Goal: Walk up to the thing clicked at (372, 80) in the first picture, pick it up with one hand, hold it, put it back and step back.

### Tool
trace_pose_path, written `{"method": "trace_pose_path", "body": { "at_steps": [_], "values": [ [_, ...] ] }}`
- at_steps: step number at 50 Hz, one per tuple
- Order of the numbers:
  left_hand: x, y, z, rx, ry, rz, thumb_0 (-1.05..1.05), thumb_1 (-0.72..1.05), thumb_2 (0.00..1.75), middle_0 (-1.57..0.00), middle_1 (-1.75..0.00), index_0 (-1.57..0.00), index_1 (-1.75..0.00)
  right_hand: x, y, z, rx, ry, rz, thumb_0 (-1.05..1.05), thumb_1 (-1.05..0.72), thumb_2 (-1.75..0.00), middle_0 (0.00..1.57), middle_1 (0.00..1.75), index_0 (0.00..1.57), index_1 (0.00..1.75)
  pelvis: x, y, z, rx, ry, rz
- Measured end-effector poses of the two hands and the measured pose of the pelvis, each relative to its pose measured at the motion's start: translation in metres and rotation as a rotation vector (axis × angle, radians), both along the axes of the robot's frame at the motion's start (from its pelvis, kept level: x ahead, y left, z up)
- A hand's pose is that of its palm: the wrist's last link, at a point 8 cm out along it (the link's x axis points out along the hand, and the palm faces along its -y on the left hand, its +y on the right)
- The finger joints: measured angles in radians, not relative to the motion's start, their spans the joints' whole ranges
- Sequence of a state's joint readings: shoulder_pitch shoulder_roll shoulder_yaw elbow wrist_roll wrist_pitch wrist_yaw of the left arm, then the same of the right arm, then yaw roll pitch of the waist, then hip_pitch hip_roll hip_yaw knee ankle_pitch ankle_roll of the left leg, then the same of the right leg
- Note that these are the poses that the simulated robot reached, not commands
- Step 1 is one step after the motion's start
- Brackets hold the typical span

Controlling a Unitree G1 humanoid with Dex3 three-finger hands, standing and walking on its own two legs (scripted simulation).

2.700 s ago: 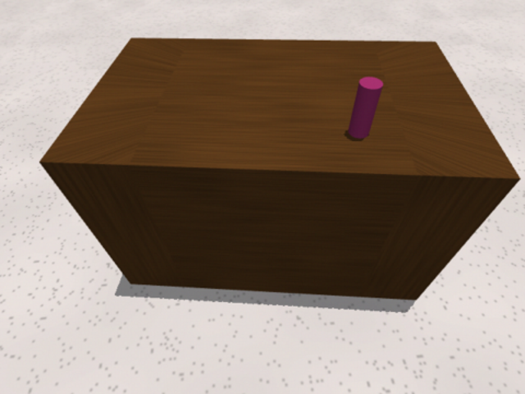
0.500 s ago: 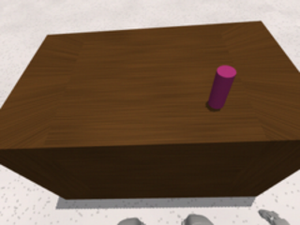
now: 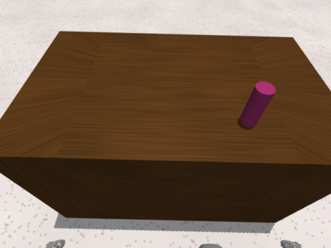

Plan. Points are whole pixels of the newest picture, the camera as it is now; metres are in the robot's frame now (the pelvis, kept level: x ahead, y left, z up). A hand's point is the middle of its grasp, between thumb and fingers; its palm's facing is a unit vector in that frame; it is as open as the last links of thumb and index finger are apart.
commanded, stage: walk up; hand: right
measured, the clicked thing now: (256, 105) +0.50 -0.26 +0.02
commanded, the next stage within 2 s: stand in 1.16 s
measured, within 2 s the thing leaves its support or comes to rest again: neither
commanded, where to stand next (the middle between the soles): +0.04 -0.02 m, yaw -2 degrees
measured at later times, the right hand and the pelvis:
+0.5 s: hand out of the picture +0.07 -0.26 -0.13, palm faces -0.02 +0.94 -0.33, open 7.4 cm; pelvis -0.01 -0.01 +0.03, yaw -1 degrees
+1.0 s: hand out of the picture +0.05 -0.27 -0.13, palm faces +0.02 +0.94 -0.34, open 7.4 cm; pelvis -0.01 -0.01 +0.03, yaw -2 degrees
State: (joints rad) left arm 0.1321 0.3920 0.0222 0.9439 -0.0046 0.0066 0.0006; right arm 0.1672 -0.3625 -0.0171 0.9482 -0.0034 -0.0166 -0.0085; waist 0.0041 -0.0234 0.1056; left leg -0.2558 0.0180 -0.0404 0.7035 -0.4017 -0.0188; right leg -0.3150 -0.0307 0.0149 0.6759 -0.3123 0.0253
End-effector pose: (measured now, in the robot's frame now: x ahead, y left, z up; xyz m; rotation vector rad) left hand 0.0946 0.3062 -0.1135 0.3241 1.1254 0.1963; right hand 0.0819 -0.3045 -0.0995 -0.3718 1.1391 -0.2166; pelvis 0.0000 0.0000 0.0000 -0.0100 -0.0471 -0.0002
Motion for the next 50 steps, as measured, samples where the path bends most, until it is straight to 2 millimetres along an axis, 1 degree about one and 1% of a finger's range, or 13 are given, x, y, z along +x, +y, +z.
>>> {"method": "trace_pose_path", "body": {
  "at_steps": [6,13,18,24,30,36,42,50],
  "values": [
    [-0.007,-0.008,0.006,-0.023,0.013,0.002,0.01,0.9,0.9,-0.2,-0.3,-0.2,-0.3,0.008,0.001,0.008,0.012,-0.026,0.013,0.01,-0.9,-0.9,0.2,0.3,0.21,0.3,-0.005,-0.002,0.009,0.003,-0.007,-0.005],
    [-0.024,-0.015,0.016,-0.021,0.055,0.02,0.01,0.9,0.9,-0.2,-0.3,-0.2,-0.3,0.013,0.0,0.01,0.046,-0.03,0.018,0.01,-0.9,-0.9,0.2,0.3,0.21,0.3,-0.01,-0.007,0.018,0.011,-0.009,-0.009],
    [-0.035,-0.017,0.02,-0.015,0.09,0.035,0.01,0.9,0.9,-0.2,-0.3,-0.2,-0.3,0.006,-0.001,0.008,0.064,-0.004,0.005,0.01,-0.9,-0.9,0.2,0.3,0.21,0.3,-0.012,-0.009,0.023,0.013,-0.004,-0.011],
    [-0.04,-0.019,0.022,-0.016,0.11,0.049,0.01,0.9,0.9,-0.2,-0.3,-0.2,-0.3,-0.013,-0.004,0.005,0.069,0.048,-0.021,0.01,-0.9,-0.9,0.2,0.3,0.21,0.3,-0.012,-0.01,0.026,0.015,-0.003,-0.016],
    [-0.039,-0.022,0.021,-0.02,0.119,0.046,0.01,0.9,0.9,-0.2,-0.3,-0.2,-0.3,-0.029,-0.005,0.003,0.068,0.083,-0.048,0.01,-0.9,-0.9,0.2,0.3,0.21,0.3,-0.013,-0.011,0.027,0.016,-0.002,-0.021],
    [-0.032,-0.024,0.02,-0.026,0.114,0.035,0.01,0.9,0.9,-0.2,-0.3,-0.2,-0.3,-0.039,-0.007,0.004,0.064,0.1,-0.068,0.01,-0.9,-0.9,0.2,0.3,0.21,0.3,-0.012,-0.011,0.027,0.017,-0.001,-0.027],
    [-0.024,-0.026,0.02,-0.03,0.104,0.024,0.01,0.9,0.9,-0.2,-0.3,-0.2,-0.3,-0.042,-0.007,0.004,0.059,0.099,-0.082,0.01,-0.9,-0.9,0.2,0.3,0.21,0.3,-0.01,-0.01,0.027,0.017,-0.001,-0.03],
    [-0.015,-0.027,0.021,-0.03,0.09,0.015,0.0,0.9,0.9,-0.2,-0.3,-0.2,-0.3,-0.039,-0.008,0.005,0.057,0.09,-0.084,0.01,-0.9,-0.9,0.2,0.3,0.21,0.3,-0.008,-0.01,0.027,0.018,0.001,-0.032]
  ]
}}
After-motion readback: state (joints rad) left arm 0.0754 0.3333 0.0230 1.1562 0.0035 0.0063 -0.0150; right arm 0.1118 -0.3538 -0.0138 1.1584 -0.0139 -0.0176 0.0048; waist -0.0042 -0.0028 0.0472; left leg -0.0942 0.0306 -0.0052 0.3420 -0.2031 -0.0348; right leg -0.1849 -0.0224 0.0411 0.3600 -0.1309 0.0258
